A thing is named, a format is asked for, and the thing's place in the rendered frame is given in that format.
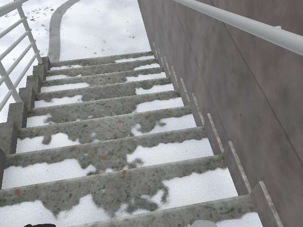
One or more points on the stairs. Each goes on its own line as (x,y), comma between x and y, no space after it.
(109,143)

